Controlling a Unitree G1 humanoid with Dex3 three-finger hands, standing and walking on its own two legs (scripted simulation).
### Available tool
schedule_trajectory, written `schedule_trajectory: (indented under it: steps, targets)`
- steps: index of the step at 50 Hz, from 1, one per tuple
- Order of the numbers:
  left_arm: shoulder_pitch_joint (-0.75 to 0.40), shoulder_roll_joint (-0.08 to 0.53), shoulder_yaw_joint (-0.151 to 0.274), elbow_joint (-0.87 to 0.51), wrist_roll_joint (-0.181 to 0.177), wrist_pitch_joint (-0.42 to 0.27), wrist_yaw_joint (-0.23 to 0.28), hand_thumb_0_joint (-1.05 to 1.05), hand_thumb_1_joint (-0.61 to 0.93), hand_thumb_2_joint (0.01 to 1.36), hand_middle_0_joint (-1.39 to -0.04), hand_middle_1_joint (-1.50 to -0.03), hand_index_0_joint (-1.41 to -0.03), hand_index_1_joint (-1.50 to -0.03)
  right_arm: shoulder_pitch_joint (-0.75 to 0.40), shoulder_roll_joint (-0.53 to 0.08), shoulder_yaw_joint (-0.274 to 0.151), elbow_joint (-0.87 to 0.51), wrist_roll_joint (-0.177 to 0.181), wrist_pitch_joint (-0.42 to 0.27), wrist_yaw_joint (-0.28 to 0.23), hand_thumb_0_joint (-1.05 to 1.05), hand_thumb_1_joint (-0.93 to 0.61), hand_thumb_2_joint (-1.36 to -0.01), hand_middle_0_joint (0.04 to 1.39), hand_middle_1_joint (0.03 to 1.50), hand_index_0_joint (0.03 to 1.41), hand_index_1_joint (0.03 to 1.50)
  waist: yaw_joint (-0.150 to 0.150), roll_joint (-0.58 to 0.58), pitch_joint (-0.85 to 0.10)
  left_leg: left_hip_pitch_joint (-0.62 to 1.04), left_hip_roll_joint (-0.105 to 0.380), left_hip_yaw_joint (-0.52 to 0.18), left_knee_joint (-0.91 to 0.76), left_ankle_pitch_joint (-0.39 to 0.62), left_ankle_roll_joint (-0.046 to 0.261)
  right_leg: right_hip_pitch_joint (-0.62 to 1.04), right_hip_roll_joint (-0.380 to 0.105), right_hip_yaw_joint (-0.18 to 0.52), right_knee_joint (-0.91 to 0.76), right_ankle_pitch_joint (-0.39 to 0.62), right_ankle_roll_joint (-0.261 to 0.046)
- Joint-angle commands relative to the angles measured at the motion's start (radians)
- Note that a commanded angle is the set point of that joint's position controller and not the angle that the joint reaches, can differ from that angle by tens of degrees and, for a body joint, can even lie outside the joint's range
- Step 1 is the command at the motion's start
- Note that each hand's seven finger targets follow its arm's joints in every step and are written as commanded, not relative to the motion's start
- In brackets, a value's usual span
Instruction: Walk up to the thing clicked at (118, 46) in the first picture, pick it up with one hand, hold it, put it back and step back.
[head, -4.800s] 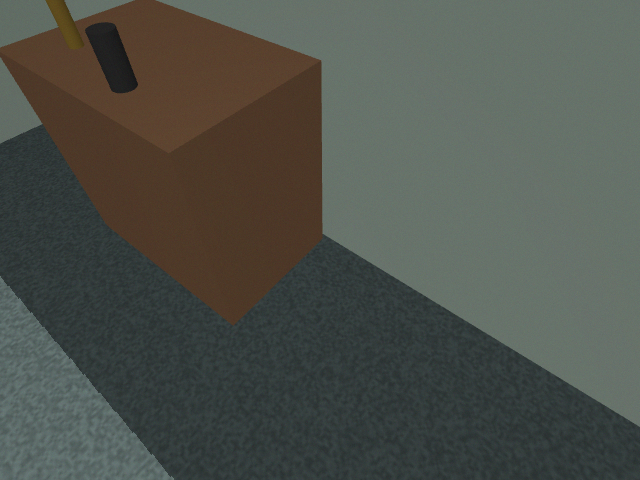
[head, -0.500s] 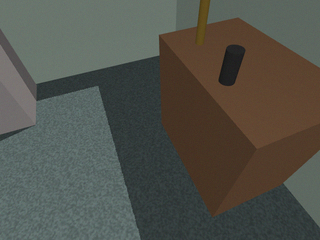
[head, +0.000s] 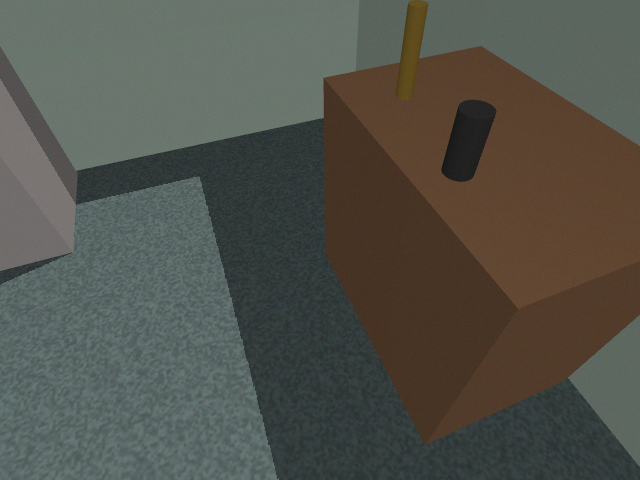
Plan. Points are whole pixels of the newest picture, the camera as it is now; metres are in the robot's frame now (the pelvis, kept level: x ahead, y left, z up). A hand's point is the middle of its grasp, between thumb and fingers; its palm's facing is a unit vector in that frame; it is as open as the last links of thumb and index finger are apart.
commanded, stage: stand
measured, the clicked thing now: (466, 142) +0.68 -0.27 +0.03
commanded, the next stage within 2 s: walk up in 1.68 s
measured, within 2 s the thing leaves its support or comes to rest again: neither
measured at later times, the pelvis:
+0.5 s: pelvis +0.00 +0.00 +0.00, yaw +0 degrees
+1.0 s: pelvis +0.00 +0.00 +0.00, yaw +0 degrees
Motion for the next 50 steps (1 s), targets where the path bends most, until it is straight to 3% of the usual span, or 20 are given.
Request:
schedule_trajectory:
  steps: [1, 10, 13, 17, 22, 32, 42, 50]
  targets:
    - [-0.042, 0.218, 0.044, -0.055, -0.001, -0.019, 0.014, 0.000, 0.900, 0.900, -0.200, -0.300, -0.200, -0.300, -0.029, -0.206, -0.033, -0.059, 0.005, -0.018, -0.017, 0.000, -0.900, -0.900, 0.200, 0.300, 0.200, 0.300, -0.001, -0.005, -0.057, -0.031, 0.143, -0.106, -0.046, 0.121, 0.023, 0.037, -0.154, 0.140, -0.036, 0.148, 0.000]
    - [-0.041, 0.219, 0.044, -0.057, 0.000, -0.018, 0.013, 0.000, 0.900, 0.900, -0.200, -0.300, -0.200, -0.300, -0.023, -0.210, -0.033, -0.064, 0.006, -0.020, -0.016, 0.000, -0.900, -0.900, 0.200, 0.300, 0.200, 0.300, 0.001, -0.004, -0.057, -0.032, 0.141, -0.112, -0.050, 0.107, 0.023, 0.033, -0.149, 0.136, -0.037, 0.110, -0.001]
    - [-0.039, 0.218, 0.042, -0.057, -0.002, -0.016, 0.011, 0.000, 0.900, 0.900, -0.200, -0.300, -0.200, -0.300, -0.016, -0.212, -0.033, -0.058, 0.006, -0.018, -0.015, 0.000, -0.900, -0.900, 0.200, 0.300, 0.200, 0.300, 0.003, -0.004, -0.041, -0.052, 0.137, -0.114, -0.055, 0.062, 0.022, 0.025, -0.147, 0.141, -0.047, 0.048, 0.000]
    - [-0.042, 0.221, 0.041, -0.059, 0.000, -0.019, 0.012, 0.000, 0.900, 0.900, -0.200, -0.300, -0.200, -0.300, -0.005, -0.208, -0.031, -0.059, 0.004, -0.019, -0.015, 0.000, -0.900, -0.900, 0.200, 0.300, 0.200, 0.300, -0.004, -0.002, -0.057, -0.054, 0.140, -0.115, -0.052, 0.106, 0.024, 0.043, -0.152, 0.139, -0.031, 0.116, -0.001]
    - [-0.034, 0.219, 0.040, -0.059, -0.003, -0.019, 0.012, 0.000, 0.900, 0.900, -0.200, -0.300, -0.200, -0.300, -0.002, -0.210, -0.030, -0.056, 0.005, -0.018, -0.016, 0.000, -0.900, -0.900, 0.200, 0.300, 0.200, 0.300, 0.001, 0.001, -0.064, -0.044, 0.140, -0.114, -0.042, 0.118, 0.025, 0.044, -0.156, 0.140, -0.031, 0.130, -0.004]
    - [-0.024, 0.219, 0.038, -0.059, 0.000, -0.019, 0.013, 0.000, 0.900, 0.900, -0.200, -0.300, -0.200, -0.300, -0.004, -0.213, -0.030, -0.059, 0.005, -0.018, -0.016, 0.000, -0.900, -0.900, 0.200, 0.300, 0.200, 0.300, 0.003, 0.004, -0.068, -0.037, 0.141, -0.115, -0.045, 0.126, 0.023, 0.045, -0.155, 0.133, -0.025, 0.134, -0.002]
    - [-0.028, 0.220, 0.039, -0.057, -0.002, -0.017, 0.011, 0.000, 0.900, 0.900, -0.200, -0.300, -0.200, -0.300, 0.005, -0.214, -0.030, -0.057, 0.007, -0.016, -0.014, 0.000, -0.900, -0.900, 0.200, 0.300, 0.200, 0.300, 0.000, 0.000, -0.031, -0.056, 0.135, -0.118, -0.052, 0.060, 0.024, 0.018, -0.151, 0.140, -0.042, 0.060, -0.004]
    - [-0.032, 0.221, 0.040, -0.065, -0.002, -0.021, 0.013, 0.000, 0.900, 0.900, -0.200, -0.300, -0.200, -0.300, 0.000, -0.215, -0.032, -0.064, 0.004, -0.019, -0.016, 0.000, -0.900, -0.900, 0.200, 0.300, 0.200, 0.300, -0.001, 0.004, -0.080, -0.025, 0.139, -0.112, -0.034, 0.139, 0.023, 0.052, -0.158, 0.138, -0.027, 0.153, -0.007]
